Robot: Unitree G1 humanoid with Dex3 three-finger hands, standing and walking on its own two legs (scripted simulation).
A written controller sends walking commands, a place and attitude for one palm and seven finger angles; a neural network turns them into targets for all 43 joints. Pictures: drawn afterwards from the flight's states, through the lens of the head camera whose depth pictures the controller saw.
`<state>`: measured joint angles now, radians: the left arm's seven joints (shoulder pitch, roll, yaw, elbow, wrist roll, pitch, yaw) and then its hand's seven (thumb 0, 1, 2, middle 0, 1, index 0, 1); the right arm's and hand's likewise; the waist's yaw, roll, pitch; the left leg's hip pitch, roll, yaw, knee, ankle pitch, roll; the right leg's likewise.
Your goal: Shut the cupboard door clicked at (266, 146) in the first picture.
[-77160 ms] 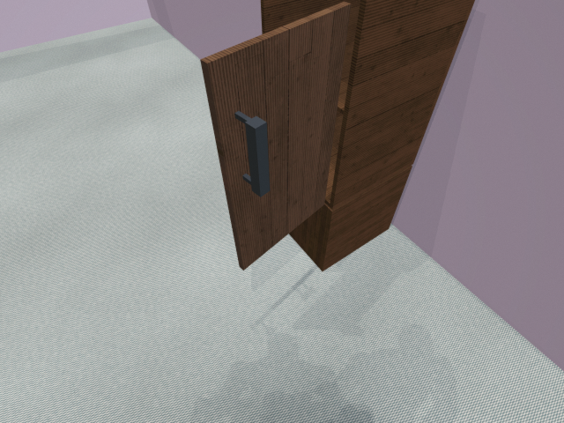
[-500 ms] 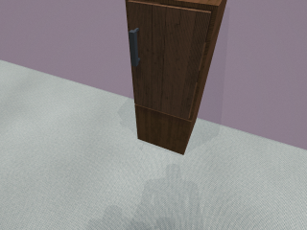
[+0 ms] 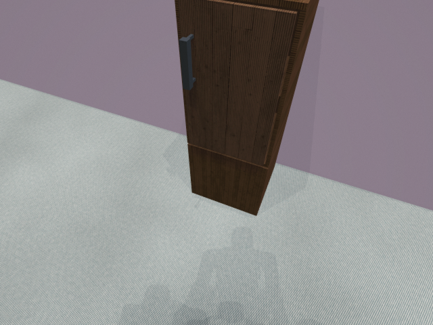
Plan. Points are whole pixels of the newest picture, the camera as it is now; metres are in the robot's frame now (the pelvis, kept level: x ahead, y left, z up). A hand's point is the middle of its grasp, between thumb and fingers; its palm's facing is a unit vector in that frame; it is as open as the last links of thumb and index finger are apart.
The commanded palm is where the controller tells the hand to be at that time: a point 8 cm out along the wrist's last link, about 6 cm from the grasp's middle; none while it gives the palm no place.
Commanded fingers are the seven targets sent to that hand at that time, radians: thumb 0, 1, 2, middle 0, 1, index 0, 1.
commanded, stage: look to check the result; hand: left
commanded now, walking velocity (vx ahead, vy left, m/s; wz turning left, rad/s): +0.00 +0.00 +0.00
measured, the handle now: (189, 62) +0.88 +0.13 +0.06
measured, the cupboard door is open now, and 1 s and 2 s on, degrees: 0 0 0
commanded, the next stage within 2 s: stand and wait in 0.46 s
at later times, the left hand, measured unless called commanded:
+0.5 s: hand out of the picture +0.01 +0.15 -0.17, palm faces +0.03 -0.98 -0.17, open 7.4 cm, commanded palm none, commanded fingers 0.00 0.90 0.90 -0.20 -0.30 -0.20 -0.30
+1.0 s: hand out of the picture +0.00 +0.14 -0.17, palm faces +0.04 -0.98 -0.17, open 7.4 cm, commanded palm none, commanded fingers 0.00 0.90 0.90 -0.20 -0.30 -0.20 -0.30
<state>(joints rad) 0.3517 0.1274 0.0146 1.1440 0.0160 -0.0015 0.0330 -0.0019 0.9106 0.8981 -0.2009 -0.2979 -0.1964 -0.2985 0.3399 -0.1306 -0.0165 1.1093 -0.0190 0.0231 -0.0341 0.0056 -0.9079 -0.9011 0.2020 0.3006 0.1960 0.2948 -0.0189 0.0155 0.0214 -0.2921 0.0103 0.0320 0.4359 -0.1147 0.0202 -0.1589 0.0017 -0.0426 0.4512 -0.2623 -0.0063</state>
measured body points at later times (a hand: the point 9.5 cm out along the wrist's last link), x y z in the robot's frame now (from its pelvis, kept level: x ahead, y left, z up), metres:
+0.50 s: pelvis +0.02 -0.01 +0.00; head +0.02 -0.01 +0.45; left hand +0.01 +0.20 -0.16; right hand +0.02 -0.23 -0.16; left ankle +0.08 +0.11 -0.74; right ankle -0.01 -0.12 -0.74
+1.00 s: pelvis +0.03 -0.02 +0.00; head +0.04 -0.02 +0.45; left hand +0.00 +0.19 -0.16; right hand +0.02 -0.23 -0.16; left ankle +0.08 +0.11 -0.74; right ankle -0.01 -0.12 -0.74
